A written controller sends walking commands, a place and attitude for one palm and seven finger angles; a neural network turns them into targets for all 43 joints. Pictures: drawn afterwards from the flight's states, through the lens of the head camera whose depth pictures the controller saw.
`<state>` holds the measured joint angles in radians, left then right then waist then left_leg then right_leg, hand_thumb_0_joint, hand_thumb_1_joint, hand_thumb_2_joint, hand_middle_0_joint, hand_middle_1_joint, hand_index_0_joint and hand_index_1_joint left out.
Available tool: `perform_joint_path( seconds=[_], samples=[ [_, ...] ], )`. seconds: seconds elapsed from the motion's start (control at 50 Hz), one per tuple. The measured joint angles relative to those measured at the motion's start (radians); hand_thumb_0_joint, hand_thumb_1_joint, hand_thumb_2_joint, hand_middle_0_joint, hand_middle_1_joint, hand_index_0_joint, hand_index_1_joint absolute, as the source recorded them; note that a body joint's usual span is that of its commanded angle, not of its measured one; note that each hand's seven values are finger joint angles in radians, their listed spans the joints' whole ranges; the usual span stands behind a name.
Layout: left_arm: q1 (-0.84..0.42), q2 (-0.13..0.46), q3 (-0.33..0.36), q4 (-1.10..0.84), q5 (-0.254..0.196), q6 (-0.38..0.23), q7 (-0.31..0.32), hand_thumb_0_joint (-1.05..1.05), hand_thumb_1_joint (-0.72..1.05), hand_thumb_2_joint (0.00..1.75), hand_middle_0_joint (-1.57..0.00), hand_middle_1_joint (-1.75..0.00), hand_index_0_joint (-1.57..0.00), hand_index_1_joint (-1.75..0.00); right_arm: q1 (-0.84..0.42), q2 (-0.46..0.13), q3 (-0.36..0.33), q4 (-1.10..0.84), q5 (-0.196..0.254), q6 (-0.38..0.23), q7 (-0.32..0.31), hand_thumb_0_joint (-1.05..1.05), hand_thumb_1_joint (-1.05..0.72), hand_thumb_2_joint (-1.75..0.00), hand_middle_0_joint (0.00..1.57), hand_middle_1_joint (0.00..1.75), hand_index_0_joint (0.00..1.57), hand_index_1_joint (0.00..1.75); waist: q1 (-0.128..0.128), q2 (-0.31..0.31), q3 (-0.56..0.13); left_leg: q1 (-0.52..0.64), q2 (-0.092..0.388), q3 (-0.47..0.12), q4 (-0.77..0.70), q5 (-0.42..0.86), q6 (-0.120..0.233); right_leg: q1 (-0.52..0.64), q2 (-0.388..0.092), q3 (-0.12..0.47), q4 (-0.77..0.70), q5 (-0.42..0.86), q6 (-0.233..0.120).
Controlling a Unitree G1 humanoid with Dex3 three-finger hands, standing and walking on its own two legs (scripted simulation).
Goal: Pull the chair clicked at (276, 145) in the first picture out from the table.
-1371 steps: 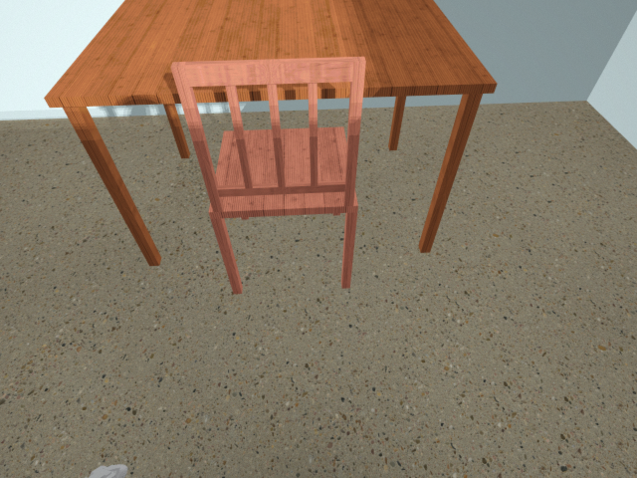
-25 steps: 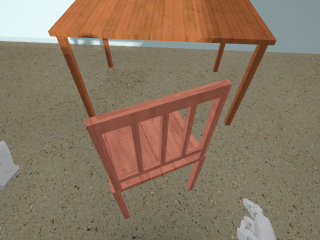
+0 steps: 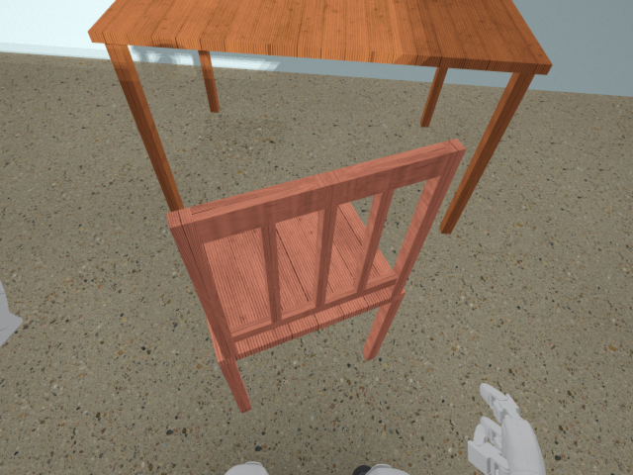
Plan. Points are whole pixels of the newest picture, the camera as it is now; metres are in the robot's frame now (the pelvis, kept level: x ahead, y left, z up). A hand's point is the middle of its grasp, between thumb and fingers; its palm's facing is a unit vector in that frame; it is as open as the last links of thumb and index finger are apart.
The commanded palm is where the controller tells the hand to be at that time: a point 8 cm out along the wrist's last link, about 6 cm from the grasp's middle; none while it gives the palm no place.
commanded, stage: step back with the hand held close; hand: left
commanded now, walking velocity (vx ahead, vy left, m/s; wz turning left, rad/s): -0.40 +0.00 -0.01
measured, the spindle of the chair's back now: (322, 260) +0.46 +0.01 -0.08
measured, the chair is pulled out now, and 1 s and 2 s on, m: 0.50 0.50 0.50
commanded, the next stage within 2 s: stop stepping back and stand still in 0.56 s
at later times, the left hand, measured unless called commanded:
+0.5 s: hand out of the picture +0.15 +0.25 +0.18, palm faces +0.43 -0.78 -0.46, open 7.4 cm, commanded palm +0.09 +0.28 +0.19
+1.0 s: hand out of the picture +0.04 +0.22 +0.17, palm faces +0.41 -0.79 -0.46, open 7.4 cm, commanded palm -0.02 +0.26 +0.19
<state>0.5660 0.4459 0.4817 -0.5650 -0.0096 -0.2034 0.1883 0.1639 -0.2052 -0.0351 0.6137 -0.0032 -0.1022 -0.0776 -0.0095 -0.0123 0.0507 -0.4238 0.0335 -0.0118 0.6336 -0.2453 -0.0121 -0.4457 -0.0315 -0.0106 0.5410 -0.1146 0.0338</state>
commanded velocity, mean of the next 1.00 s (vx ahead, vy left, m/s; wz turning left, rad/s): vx -0.18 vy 0.02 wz -0.01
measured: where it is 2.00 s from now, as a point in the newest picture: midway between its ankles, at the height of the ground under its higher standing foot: outside the picture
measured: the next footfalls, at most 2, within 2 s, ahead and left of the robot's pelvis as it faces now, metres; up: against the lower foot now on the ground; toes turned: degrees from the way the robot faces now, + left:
right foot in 0.60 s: -0.12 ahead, -0.17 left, +0.00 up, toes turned +0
left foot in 0.86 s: -0.11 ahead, +0.06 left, +0.00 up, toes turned +0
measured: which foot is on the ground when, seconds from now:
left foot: down 0.00-0.66, up 0.68-0.84, down 0.86-1.00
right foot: down 0.00-0.32, up 0.34-0.58, down 0.60-1.00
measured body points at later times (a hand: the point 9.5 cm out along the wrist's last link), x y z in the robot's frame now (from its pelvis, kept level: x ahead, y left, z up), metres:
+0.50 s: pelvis -0.05 -0.01 +0.01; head -0.01 +0.01 +0.46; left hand +0.12 +0.29 +0.21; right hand +0.12 -0.24 -0.07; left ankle +0.01 +0.11 -0.72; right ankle -0.09 -0.15 -0.68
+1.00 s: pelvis -0.16 -0.04 +0.01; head -0.16 -0.03 +0.46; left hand +0.01 +0.26 +0.20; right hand -0.03 -0.31 -0.06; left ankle -0.15 +0.06 -0.72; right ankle -0.15 -0.18 -0.72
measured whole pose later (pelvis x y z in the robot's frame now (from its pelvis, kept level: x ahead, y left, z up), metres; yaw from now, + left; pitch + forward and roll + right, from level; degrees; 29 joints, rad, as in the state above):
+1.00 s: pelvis -0.16 -0.04 +0.01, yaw +0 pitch -1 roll +0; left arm 0.60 0.42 0.42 -0.50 -0.04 -0.19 0.17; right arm 0.26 -0.24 -0.04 0.62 0.02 -0.12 -0.06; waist -0.03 -0.03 0.02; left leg -0.24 -0.01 0.01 0.51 -0.25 0.02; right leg -0.23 -0.02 -0.02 0.49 -0.23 0.02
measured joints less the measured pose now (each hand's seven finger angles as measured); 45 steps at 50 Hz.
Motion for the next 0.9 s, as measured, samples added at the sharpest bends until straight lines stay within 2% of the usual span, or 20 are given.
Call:
perform_joint_path(
  seconds=[0.06,0.12,0.2,0.24,0.28,0.3,0.32,0.34,0.38,0.44,0.52,0.6,0.62,0.66,0.7,0.74,0.76,0.8,0.86,0.9],
  samples=[
    [-0.006,0.01,0.018,-0.003,0.002,-0.005,-0.009,0.01,0.89,0.89,-0.22,-0.3,-0.21,-0.3,0.008,0.009,-0.001,-0.005,0.001,-0.021,-0.002,0.01,-0.9,-0.9,0.2,0.3,0.2,0.3,0.001,0.005,0.002,-0.015,0.004,-0.018,0.035,-0.016,-0.004,-0.002,0.016,0.003,0.089,-0.068,-0.003],
    [-0.011,0.004,0.032,-0.016,-0.005,-0.019,-0.017,0.02,0.89,0.89,-0.22,-0.3,-0.21,-0.3,0.0,0.02,0.004,0.004,-0.003,-0.04,0.004,0.01,-0.9,-0.9,0.2,0.3,0.2,0.3,0.018,0.0,0.007,-0.031,0.014,-0.02,0.073,-0.034,-0.016,0.002,0.027,0.007,0.102,-0.119,-0.011],
    [-0.044,-0.037,-0.014,-0.024,-0.007,-0.037,-0.026,0.02,0.89,0.89,-0.22,-0.3,-0.21,-0.3,-0.027,0.015,0.001,0.029,-0.013,-0.041,0.017,0.01,-0.9,-0.9,0.2,0.3,0.2,0.3,0.024,0.014,0.017,-0.047,0.01,-0.039,0.095,-0.062,-0.022,-0.003,0.034,-0.003,0.097,-0.095,-0.024],
    [-0.047,-0.046,-0.04,-0.027,-0.004,-0.04,-0.026,0.01,0.89,0.89,-0.22,-0.3,-0.21,-0.3,-0.036,0.01,-0.008,0.04,-0.015,-0.025,0.02,0.01,-0.9,-0.9,0.21,0.3,0.2,0.3,0.015,0.009,0.011,-0.053,-0.017,-0.034,0.145,-0.13,-0.017,0.0,0.02,-0.003,0.07,-0.077,-0.024],
    [-0.033,-0.038,-0.043,-0.029,0.0,-0.043,-0.024,0.01,0.89,0.89,-0.22,-0.3,-0.21,-0.3,-0.039,0.009,-0.008,0.044,-0.015,-0.006,0.019,0.01,-0.9,-0.9,0.21,0.3,0.2,0.3,0.003,-0.004,0.0,-0.019,-0.034,-0.013,0.111,-0.142,-0.009,0.003,0.007,0.0,0.038,-0.052,-0.015],
    [-0.021,-0.027,-0.035,-0.029,0.001,-0.044,-0.022,0.01,0.89,0.89,-0.22,-0.3,-0.21,-0.3,-0.037,0.007,-0.006,0.041,-0.014,0.001,0.016,0.01,-0.9,-0.9,0.21,0.3,0.2,0.3,-0.004,-0.007,-0.008,0.011,-0.033,-0.006,0.04,-0.105,-0.001,-0.001,0.005,-0.001,0.028,-0.042,-0.011],
    [-0.011,-0.011,-0.021,-0.028,0.0,-0.047,-0.02,0.01,0.89,0.89,-0.22,-0.3,-0.21,-0.3,-0.038,0.009,-0.006,0.035,-0.013,0.006,0.013,0.01,-0.9,-0.9,0.2,0.3,0.2,0.3,-0.009,-0.014,-0.008,0.017,-0.034,-0.002,-0.003,-0.01,0.011,-0.007,0.003,-0.002,0.026,-0.036,-0.009],
    [-0.004,0.004,-0.005,-0.02,-0.001,-0.05,-0.019,0.01,0.89,0.89,-0.22,-0.3,-0.21,-0.3,-0.04,0.014,-0.005,0.032,-0.012,0.009,0.01,0.01,-0.9,-0.9,0.2,0.3,0.2,0.3,-0.006,-0.023,-0.002,0.015,-0.034,0.004,-0.006,0.021,0.02,-0.018,0.005,0.005,0.05,-0.068,-0.01],
    [0.009,0.017,0.019,0.002,-0.008,-0.044,-0.023,0.01,0.89,0.89,-0.22,-0.3,-0.21,-0.3,-0.031,0.026,-0.003,0.026,-0.016,-0.002,0.009,0.01,-0.9,-0.9,0.2,0.3,0.2,0.3,-0.003,-0.019,-0.004,0.01,-0.017,0.005,-0.006,0.013,0.025,-0.046,0.035,0.019,0.206,-0.202,-0.017],
    [0.002,0.006,0.015,0.004,-0.028,-0.026,-0.02,0.01,0.89,0.89,-0.22,-0.3,-0.21,-0.3,-0.007,0.039,0.0,0.027,-0.018,-0.04,0.018,0.01,-0.9,-0.9,0.2,0.3,0.2,0.3,0.011,-0.004,-0.009,0.012,0.011,-0.006,-0.048,0.032,0.019,-0.021,0.063,0.016,0.35,-0.306,-0.025],
    [-0.014,-0.024,-0.019,-0.028,-0.038,-0.032,-0.022,0.02,0.89,0.89,-0.21,-0.3,-0.21,-0.3,-0.005,0.043,0.018,0.044,-0.024,-0.075,0.041,0.01,-0.9,-0.9,0.2,0.3,0.2,0.3,0.038,-0.004,-0.007,0.01,0.039,0.01,-0.105,0.087,0.005,0.089,0.051,0.013,0.252,-0.32,-0.032],
    [-0.037,0.001,-0.02,-0.029,-0.045,-0.04,-0.039,0.02,0.89,0.89,-0.21,-0.3,-0.21,-0.3,-0.034,0.045,0.037,0.042,-0.028,-0.079,0.048,0.01,-0.9,-0.9,0.21,0.3,0.2,0.3,0.032,-0.001,0.004,-0.042,0.055,0.013,-0.1,0.127,-0.017,0.211,0.037,0.028,0.015,-0.232,-0.035],
    [-0.042,0.011,-0.014,-0.022,-0.045,-0.047,-0.047,0.02,0.89,0.89,-0.21,-0.3,-0.21,-0.3,-0.046,0.042,0.039,0.038,-0.027,-0.076,0.05,0.01,-0.9,-0.9,0.21,0.3,0.2,0.3,0.031,0.012,0.014,-0.06,0.067,0.008,-0.087,0.132,-0.025,0.229,0.043,0.021,-0.038,-0.231,-0.018],
    [-0.048,0.011,-0.022,-0.01,-0.044,-0.055,-0.067,0.02,0.89,0.89,-0.22,-0.3,-0.21,-0.3,-0.06,0.024,0.033,0.034,-0.02,-0.062,0.054,0.01,-0.9,-0.9,0.21,0.3,0.2,0.3,0.02,0.076,0.044,-0.077,0.104,-0.034,-0.072,0.139,-0.027,0.238,0.092,-0.005,-0.07,-0.195,-0.015],
    [-0.013,0.021,-0.028,-0.016,-0.045,-0.066,-0.08,0.02,0.89,0.89,-0.22,-0.3,-0.21,-0.3,-0.044,0.019,0.023,0.033,-0.005,-0.041,0.058,0.01,-0.9,-0.9,0.21,0.3,0.2,0.3,0.021,0.065,0.035,-0.103,0.061,-0.055,0.05,0.005,-0.028,0.216,0.086,0.005,-0.056,-0.174,-0.028],
    [0.053,0.015,-0.028,-0.015,-0.041,-0.061,-0.073,0.01,0.89,0.89,-0.22,-0.3,-0.21,-0.3,-0.018,0.016,0.014,0.03,0.008,-0.006,0.055,0.01,-0.9,-0.9,0.21,0.3,0.2,0.3,0.017,0.027,0.0,-0.108,-0.003,-0.036,0.216,-0.099,-0.026,0.195,0.057,0.035,-0.05,-0.164,-0.034],
    [0.082,0.009,-0.028,-0.005,-0.038,-0.051,-0.064,0.01,0.89,0.89,-0.22,-0.3,-0.21,-0.3,-0.004,0.012,0.012,0.025,0.012,0.01,0.05,0.01,-0.9,-0.9,0.21,0.3,0.2,0.3,0.007,0.014,-0.018,-0.09,-0.023,-0.018,0.246,-0.124,-0.023,0.191,0.045,0.045,-0.054,-0.159,-0.033],
    [0.109,0.003,-0.031,0.033,-0.032,-0.025,-0.046,0.01,0.89,0.89,-0.22,-0.3,-0.21,-0.3,0.029,-0.001,0.011,0.012,0.018,0.026,0.036,0.01,-0.9,-0.9,0.21,0.3,0.2,0.3,-0.015,0.0,-0.05,-0.016,-0.042,0.017,0.185,-0.13,-0.012,0.187,0.026,0.048,-0.058,-0.151,-0.027],
    [0.083,-0.002,-0.042,0.08,-0.034,0.004,-0.026,0.01,0.89,0.89,-0.22,-0.3,-0.21,-0.3,0.077,-0.038,-0.003,-0.003,0.022,0.011,0.017,0.01,-0.9,-0.9,0.2,0.3,0.2,0.3,-0.04,0.02,-0.07,0.145,-0.025,0.033,-0.076,-0.053,0.014,0.178,0.027,0.014,-0.03,-0.161,-0.018],
    [0.038,-0.009,-0.051,0.094,-0.038,0.014,-0.02,0.01,0.89,0.89,-0.22,-0.3,-0.21,-0.3,0.082,-0.041,-0.019,0.019,0.028,0.001,0.012,0.01,-0.9,-0.9,0.2,0.3,0.2,0.3,-0.039,-0.001,-0.05,0.18,-0.038,0.031,-0.126,-0.044,0.041,0.185,0.01,0.001,-0.012,-0.164,-0.01]
  ],
)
